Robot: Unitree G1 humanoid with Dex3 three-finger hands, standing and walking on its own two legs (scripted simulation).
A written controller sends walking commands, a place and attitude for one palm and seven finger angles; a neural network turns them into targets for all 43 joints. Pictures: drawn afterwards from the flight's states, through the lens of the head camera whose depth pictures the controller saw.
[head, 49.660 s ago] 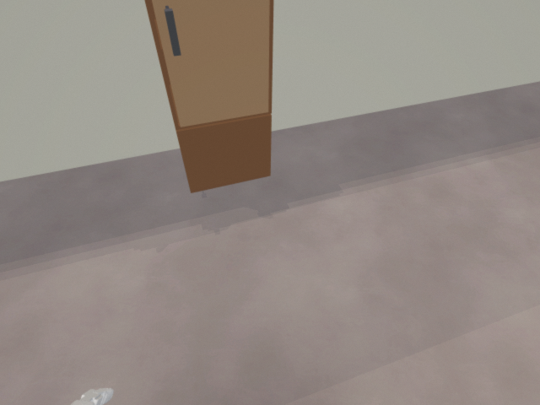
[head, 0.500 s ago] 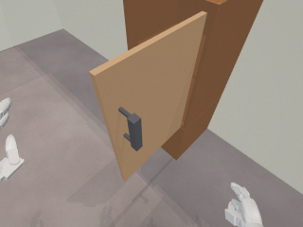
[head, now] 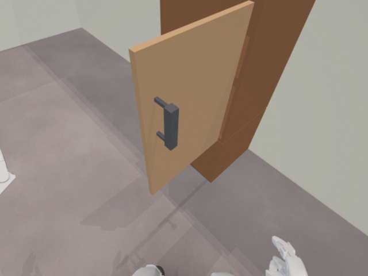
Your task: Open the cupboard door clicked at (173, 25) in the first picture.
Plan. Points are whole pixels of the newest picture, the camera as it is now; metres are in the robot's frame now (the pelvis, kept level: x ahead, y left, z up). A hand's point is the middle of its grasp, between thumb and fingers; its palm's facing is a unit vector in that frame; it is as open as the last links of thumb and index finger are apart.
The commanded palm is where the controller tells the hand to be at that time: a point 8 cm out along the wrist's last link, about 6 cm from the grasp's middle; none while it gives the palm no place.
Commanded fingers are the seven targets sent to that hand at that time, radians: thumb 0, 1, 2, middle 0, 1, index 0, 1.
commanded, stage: step back with the hand held close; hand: left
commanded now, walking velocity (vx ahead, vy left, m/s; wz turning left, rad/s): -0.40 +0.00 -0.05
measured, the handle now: (165, 123) +0.45 +0.07 +0.06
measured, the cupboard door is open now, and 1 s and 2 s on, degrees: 91 91 91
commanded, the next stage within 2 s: stop stepping back and stand still in 0.10 s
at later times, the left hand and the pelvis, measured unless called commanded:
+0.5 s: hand (22, 242) +0.14 +0.22 +0.17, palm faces +0.31 -0.79 -0.53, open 7.4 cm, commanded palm +0.07 +0.27 +0.19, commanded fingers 0.00 0.90 0.90 -0.20 -0.30 -0.20 -0.30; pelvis -0.09 -0.03 +0.01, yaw -3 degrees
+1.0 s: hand out of the picture +0.07 +0.23 +0.19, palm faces +0.41 -0.76 -0.50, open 7.4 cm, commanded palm +0.02 +0.27 +0.19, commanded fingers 0.00 0.90 0.90 -0.20 -0.30 -0.20 -0.30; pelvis -0.13 -0.02 +0.01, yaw -1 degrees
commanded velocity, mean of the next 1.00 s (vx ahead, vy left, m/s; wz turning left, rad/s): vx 0.05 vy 0.03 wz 0.00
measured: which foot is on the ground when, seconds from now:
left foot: down 0.00-0.12, up 0.14-0.30, down 0.32-0.58, up 0.60-0.84, down 0.86-1.00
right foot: up 0.00-0.10, down 0.12-1.00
